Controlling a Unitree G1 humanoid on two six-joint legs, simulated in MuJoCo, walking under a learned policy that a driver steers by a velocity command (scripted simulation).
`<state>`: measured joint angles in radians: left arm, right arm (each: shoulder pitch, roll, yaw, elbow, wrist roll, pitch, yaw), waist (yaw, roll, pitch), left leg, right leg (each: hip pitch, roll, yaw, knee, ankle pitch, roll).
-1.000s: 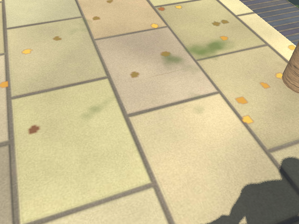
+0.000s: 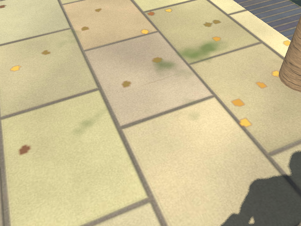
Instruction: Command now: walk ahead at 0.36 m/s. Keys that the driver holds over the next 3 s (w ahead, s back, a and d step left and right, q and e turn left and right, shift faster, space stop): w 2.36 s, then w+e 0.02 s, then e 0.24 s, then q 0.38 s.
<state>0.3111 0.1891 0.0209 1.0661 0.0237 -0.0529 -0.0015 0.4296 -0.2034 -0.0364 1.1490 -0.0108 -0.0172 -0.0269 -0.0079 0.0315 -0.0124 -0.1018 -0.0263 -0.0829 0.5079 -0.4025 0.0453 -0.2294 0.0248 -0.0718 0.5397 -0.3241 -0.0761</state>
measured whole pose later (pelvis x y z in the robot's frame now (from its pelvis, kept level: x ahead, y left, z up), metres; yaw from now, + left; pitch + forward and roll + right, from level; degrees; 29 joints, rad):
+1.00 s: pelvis +0.54 -0.03 -0.01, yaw +0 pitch +1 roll +0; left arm 0.00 0.17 0.04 0.88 0.04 -0.08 -0.01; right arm 0.48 -0.17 -0.02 1.11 -0.01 -0.09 -0.02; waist -0.05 0.01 0.07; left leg 0.05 -0.04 0.07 0.53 -0.43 0.06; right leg -0.45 0.02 -0.11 0.53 -0.10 -0.12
